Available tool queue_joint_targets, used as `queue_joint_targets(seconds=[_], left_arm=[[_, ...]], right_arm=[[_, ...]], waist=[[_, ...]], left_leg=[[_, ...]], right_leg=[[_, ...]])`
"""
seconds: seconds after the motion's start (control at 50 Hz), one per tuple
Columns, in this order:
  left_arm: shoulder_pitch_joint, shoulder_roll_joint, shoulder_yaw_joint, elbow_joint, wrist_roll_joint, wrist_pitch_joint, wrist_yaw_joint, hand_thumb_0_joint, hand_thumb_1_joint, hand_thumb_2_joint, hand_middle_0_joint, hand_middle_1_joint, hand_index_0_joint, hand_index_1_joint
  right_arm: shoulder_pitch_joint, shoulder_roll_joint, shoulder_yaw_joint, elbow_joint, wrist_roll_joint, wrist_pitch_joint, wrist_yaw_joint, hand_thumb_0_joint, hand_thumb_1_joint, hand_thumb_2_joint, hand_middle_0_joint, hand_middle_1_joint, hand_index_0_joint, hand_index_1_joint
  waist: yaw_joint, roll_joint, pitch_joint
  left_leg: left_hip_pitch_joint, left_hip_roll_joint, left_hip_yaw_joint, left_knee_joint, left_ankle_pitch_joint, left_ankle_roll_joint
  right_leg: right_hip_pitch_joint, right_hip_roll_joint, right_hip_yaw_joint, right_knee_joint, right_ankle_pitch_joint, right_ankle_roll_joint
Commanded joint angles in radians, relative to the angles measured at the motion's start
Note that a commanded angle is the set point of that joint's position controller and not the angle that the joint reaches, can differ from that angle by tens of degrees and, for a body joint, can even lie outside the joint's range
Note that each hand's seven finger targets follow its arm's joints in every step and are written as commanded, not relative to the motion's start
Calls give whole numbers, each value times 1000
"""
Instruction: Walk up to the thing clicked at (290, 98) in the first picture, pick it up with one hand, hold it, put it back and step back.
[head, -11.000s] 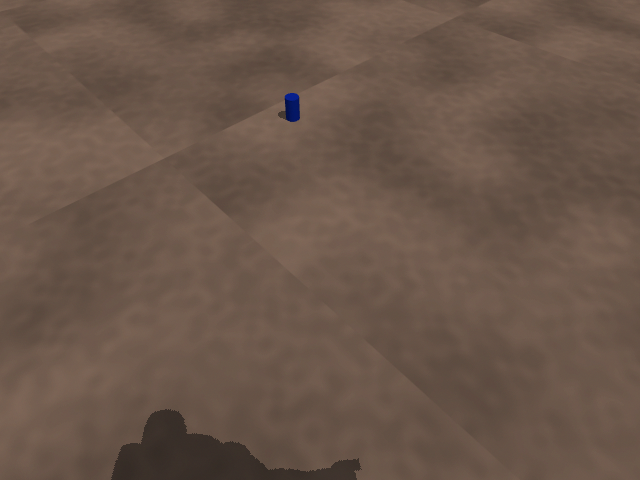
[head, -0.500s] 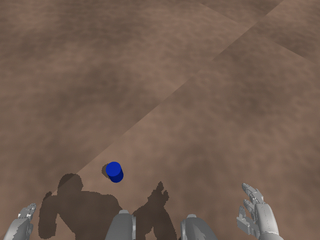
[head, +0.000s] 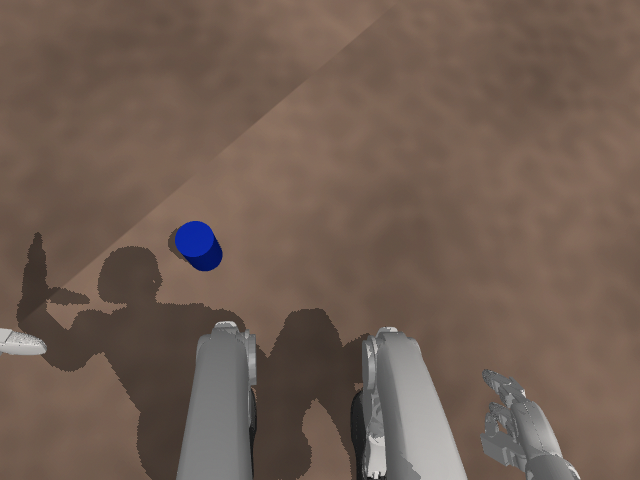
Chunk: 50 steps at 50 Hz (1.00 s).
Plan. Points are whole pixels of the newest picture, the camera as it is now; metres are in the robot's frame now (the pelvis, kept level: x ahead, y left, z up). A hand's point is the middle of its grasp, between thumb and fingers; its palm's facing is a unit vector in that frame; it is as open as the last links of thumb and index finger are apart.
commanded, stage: go down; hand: left
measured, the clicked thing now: (200, 247) +0.49 +0.24 -0.44
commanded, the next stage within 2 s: approach in 1.60 s
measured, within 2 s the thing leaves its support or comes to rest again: neither
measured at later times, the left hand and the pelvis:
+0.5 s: hand (11, 258) +0.37 +0.39 -0.10, palm faces +0.17 -0.98 -0.11, open 17.0 cm; pelvis -0.02 +0.00 -0.09, yaw -3 degrees
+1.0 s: hand (13, 245) +0.39 +0.40 -0.12, palm faces +0.16 -0.98 -0.08, open 17.2 cm; pelvis -0.03 +0.00 -0.13, yaw -5 degrees
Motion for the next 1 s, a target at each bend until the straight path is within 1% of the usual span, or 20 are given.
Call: queue_joint_targets(seconds=[0.0,0.06,0.08,0.1,0.14,0.16,0.2,0.24,0.3,0.34,0.38,0.42,0.5,0.52,0.58,0.6,0.78,0.84,0.94,0.98], left_arm=[[-262,436,144,-183,-45,-125,-43,0,-394,103,0,-55,-5,-41],[-300,475,158,-93,-41,-127,-65,0,-376,109,0,-66,-10,-50],[-321,490,169,-111,-45,-127,-72,0,-389,110,0,-70,-10,-54],[-292,481,157,-38,-39,-115,-83,0,-377,110,0,-77,-14,-59],[-307,498,152,-15,-38,-105,-97,0,-372,112,0,-82,-15,-63],[-321,522,168,-8,-42,-101,-99,0,-390,114,0,-83,-15,-66],[-364,572,187,-49,-44,-102,-107,0,-411,103,-6,-84,-20,-67],[-347,570,191,-15,-52,-99,-115,0,-424,101,-5,-94,-24,-72],[-399,578,194,-32,-51,-110,-126,0,-426,94,-3,-97,-26,-71],[-428,583,194,-37,-54,-118,-133,0,-442,103,-4,-102,-26,-78],[-418,582,199,-14,-60,-121,-142,0,-447,93,-5,-95,-28,-70],[-444,604,207,-29,-63,-129,-149,0,-438,97,-5,-98,-28,-73],[-464,640,225,-30,-66,-132,-165,0,-468,77,-15,-95,-37,-71],[-461,628,216,-9,-68,-130,-173,0,-458,80,-12,-95,-35,-69],[-512,679,244,-42,-76,-134,-178,0,-503,78,-18,-103,-40,-79],[-484,676,251,-7,-81,-129,-180,0,-504,70,-20,-97,-42,-73],[-522,744,264,22,-76,-120,-201,0,-499,54,-22,-100,-50,-69],[-547,750,259,30,-79,-119,-209,0,-466,64,-14,-95,-43,-64],[-548,765,262,42,-81,-115,-220,0,-480,58,-17,-95,-47,-63],[-568,792,270,12,-79,-116,-222,0,-483,50,-22,-92,-50,-61]], right_arm=[[92,-214,-73,-73,-5,-35,-18,0,-891,-899,201,300,200,300],[89,-205,-60,-66,-11,-30,-22,0,-884,-897,201,300,200,300],[89,-211,-59,-67,-11,-28,-21,0,-884,-897,201,300,200,300],[85,-216,-55,-67,-11,-25,-21,0,-880,-896,201,300,200,300],[78,-222,-48,-68,-13,-22,-20,0,-878,-895,201,300,200,300],[85,-225,-44,-65,-11,-21,-17,0,-878,-896,201,300,200,300],[83,-223,-34,-69,-11,-18,-16,0,-879,-896,201,300,200,300],[79,-228,-27,-71,-11,-19,-14,0,-883,-897,201,300,200,300],[82,-241,-29,-61,-11,-19,-13,0,-888,-898,201,300,200,300],[88,-244,-23,-49,-14,-19,-10,0,-887,-899,201,300,200,300],[84,-247,-20,-46,-15,-19,-9,0,-889,-899,201,300,200,300],[88,-255,-22,-45,-15,-19,-7,0,-887,-899,201,300,200,300],[97,-271,-18,-39,-18,-15,-4,0,-893,-900,201,300,200,300],[90,-271,-15,-36,-17,-14,-4,0,-892,-899,201,300,200,300],[102,-274,-6,-35,-20,-11,-2,0,-895,-900,201,300,200,300],[102,-273,-1,-34,-22,-10,-1,0,-895,-900,201,300,200,300],[91,-282,26,-41,-33,-4,0,0,-895,-898,201,300,200,300],[94,-288,34,-41,-35,-1,0,0,-893,-897,201,300,200,300],[91,-301,41,-48,-36,-1,0,0,-894,-897,201,300,200,300],[90,-307,44,-49,-37,1,1,0,-896,-898,201,300,200,300]], waist=[[-1,141,-621],[0,125,-584],[6,136,-594],[1,136,-554],[5,149,-517],[9,140,-514],[21,161,-551],[14,151,-550],[4,206,-540],[-6,227,-548],[-11,213,-534],[-9,231,-538],[-7,260,-567],[-11,268,-546],[-17,257,-580],[-12,234,-580],[-28,227,-536],[-45,215,-516],[-51,245,-505],[-46,293,-521]], left_leg=[[497,-10,6,-150,294,53],[381,-12,29,-116,179,56],[370,-12,32,-112,148,54],[350,-10,24,-124,88,51],[298,-8,26,-114,30,46],[274,-6,23,-108,19,45],[261,-7,34,-80,51,46],[243,-7,34,-55,79,49],[278,0,14,-44,75,46],[285,1,3,-24,118,42],[266,0,5,-2,126,44],[262,2,1,-3,98,42],[287,4,-15,16,127,37],[282,5,-17,21,119,36],[256,0,-8,56,139,40],[236,-3,0,71,149,43],[138,-4,14,131,104,50],[114,-2,11,148,101,52],[122,2,-2,149,80,47],[153,4,-10,147,93,41]], right_leg=[[159,25,-29,-148,269,-62],[151,28,-9,-153,182,-57],[147,27,-4,-154,155,-58],[108,30,-14,-143,105,-62],[77,31,-17,-126,61,-64],[77,33,-25,-111,56,-63],[91,34,-21,-96,75,-64],[79,38,-30,-70,100,-65],[-6,39,-52,-16,115,-72],[-24,37,-60,20,148,-74],[-40,38,-62,26,151,-71],[-53,39,-66,46,136,-73],[-92,37,-76,89,154,-75],[-112,36,-78,96,149,-76],[-87,37,-79,107,159,-73],[-68,39,-77,105,165,-71],[-72,49,-87,126,133,-66],[-79,53,-94,134,135,-66],[-112,57,-110,160,120,-68],[-136,56,-115,181,130,-72]])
